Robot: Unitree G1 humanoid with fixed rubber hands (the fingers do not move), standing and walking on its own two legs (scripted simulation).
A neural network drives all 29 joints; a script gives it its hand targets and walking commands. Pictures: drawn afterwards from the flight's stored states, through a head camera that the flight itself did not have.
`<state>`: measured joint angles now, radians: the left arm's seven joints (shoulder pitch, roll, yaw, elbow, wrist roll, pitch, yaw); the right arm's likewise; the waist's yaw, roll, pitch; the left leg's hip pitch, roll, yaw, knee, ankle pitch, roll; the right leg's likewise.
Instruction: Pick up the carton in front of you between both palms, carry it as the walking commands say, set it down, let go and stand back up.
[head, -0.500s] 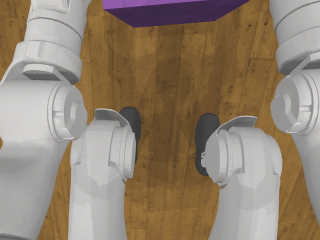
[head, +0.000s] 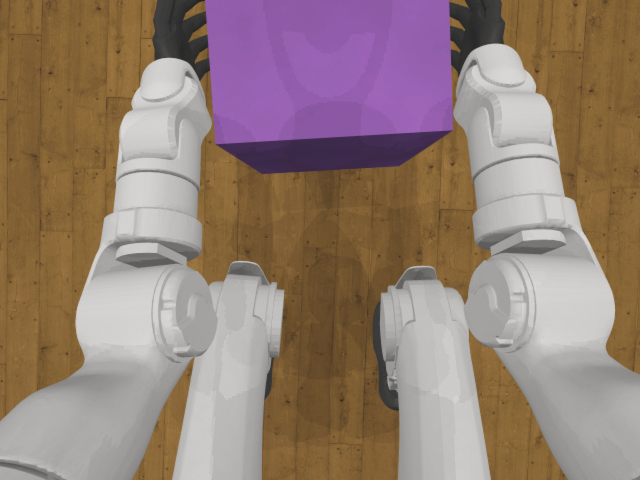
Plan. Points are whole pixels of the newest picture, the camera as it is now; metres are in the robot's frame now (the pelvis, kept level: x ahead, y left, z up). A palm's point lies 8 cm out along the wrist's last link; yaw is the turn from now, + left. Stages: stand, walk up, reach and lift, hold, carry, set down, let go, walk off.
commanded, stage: reach and lift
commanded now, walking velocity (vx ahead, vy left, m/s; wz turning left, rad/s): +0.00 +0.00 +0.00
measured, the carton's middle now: (327, 73) +0.55 +0.01 -0.16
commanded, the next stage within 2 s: none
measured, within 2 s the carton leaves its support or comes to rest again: neither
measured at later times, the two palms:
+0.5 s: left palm (91, 29) +0.49 +0.16 +0.06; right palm (571, 19) +0.50 -0.14 +0.06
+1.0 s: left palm out of the picture +0.44 +0.16 +0.22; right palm out of the picture +0.44 -0.14 +0.22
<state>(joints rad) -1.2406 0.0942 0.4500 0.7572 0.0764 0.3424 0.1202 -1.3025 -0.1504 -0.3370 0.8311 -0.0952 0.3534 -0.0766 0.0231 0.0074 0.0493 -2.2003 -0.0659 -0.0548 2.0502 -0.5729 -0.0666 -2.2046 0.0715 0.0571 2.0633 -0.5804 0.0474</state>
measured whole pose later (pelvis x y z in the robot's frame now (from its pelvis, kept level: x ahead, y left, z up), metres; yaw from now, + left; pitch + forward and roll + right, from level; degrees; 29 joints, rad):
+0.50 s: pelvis +0.00 +0.00 +0.11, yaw +0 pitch +43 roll +0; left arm -1.05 -0.03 0.52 0.60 0.24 0.45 0.04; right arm -1.08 0.00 -0.46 0.64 -0.25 0.45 -0.01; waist 0.02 0.00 -0.16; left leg -1.94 -0.06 -0.06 1.66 -0.47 -0.05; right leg -1.94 0.06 0.06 1.67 -0.48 0.04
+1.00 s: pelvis +0.04 +0.00 +0.25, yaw +0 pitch +29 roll +0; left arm -0.66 -0.12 0.46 0.56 0.26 0.39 0.01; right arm -0.66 0.12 -0.42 0.57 -0.27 0.39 0.00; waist 0.01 0.00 -0.21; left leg -1.27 -0.04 -0.07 1.18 -0.41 -0.03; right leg -1.27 0.04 0.06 1.18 -0.42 0.02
